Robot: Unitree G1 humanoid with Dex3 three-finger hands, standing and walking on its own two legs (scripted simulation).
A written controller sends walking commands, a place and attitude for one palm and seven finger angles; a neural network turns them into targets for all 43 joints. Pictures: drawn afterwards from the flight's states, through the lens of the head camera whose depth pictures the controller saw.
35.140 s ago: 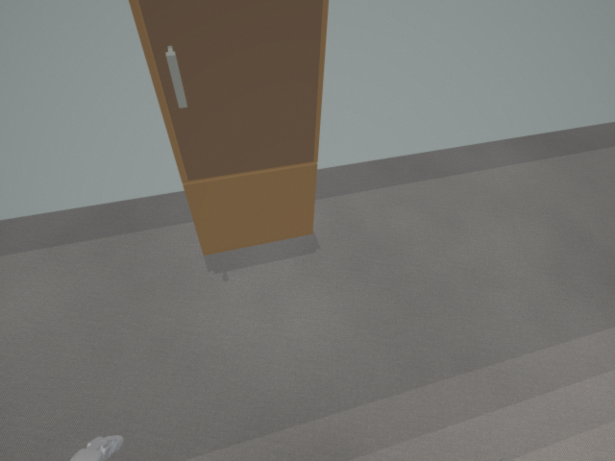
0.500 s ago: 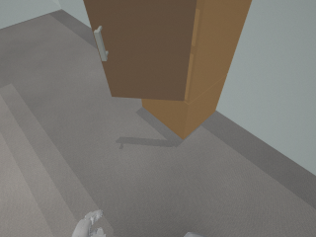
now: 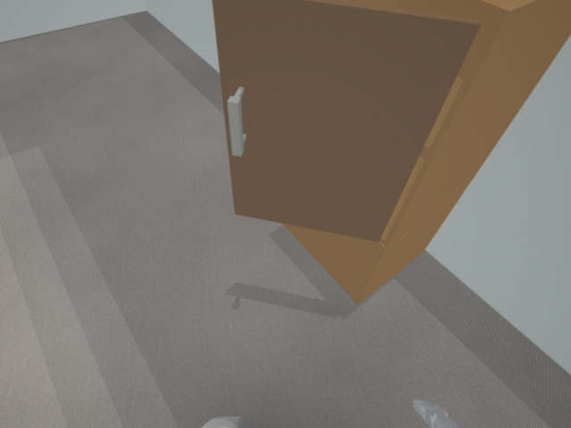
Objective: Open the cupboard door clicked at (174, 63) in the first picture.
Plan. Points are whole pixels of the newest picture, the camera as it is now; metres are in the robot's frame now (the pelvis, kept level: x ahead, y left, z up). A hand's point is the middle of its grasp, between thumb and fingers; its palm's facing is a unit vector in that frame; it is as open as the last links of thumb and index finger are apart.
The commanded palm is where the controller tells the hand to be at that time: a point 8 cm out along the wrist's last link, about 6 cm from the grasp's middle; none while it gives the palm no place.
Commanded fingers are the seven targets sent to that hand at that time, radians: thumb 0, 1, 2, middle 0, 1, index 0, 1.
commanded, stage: take the last steps up to it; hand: left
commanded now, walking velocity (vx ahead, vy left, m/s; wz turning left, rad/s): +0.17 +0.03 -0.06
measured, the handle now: (239, 122) +0.66 +0.19 +0.02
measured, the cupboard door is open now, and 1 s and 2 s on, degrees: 41 41 41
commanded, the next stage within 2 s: come to a stop and stand still in 0.08 s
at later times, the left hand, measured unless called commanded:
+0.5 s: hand (194, 369) +0.22 +0.18 -0.16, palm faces -0.05 -0.98 -0.21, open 7.3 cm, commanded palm none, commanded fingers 0.00 0.90 0.90 -0.20 -0.30 -0.20 -0.30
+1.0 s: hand out of the picture +0.08 +0.23 -0.16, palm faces +0.02 -0.96 -0.29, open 7.4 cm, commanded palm none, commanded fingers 0.00 0.90 0.90 -0.20 -0.30 -0.20 -0.30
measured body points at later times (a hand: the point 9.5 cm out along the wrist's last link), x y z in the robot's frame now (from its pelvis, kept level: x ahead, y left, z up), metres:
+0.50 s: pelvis +0.10 +0.00 +0.00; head +0.14 +0.00 +0.45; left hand +0.22 +0.23 -0.14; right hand +0.06 -0.22 -0.15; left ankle +0.06 +0.10 -0.72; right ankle +0.14 -0.11 -0.73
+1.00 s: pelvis +0.04 +0.03 +0.00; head +0.04 +0.01 +0.45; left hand +0.08 +0.28 -0.13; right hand +0.14 -0.21 -0.14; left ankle +0.06 +0.10 -0.73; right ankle +0.08 -0.10 -0.73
